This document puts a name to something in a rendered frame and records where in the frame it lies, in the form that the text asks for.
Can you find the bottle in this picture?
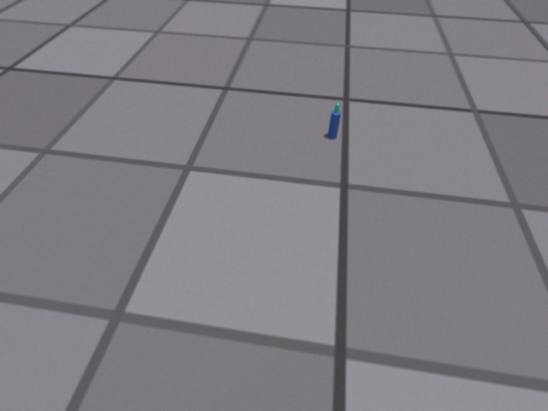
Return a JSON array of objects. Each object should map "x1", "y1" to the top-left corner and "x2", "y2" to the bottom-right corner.
[{"x1": 328, "y1": 104, "x2": 341, "y2": 140}]

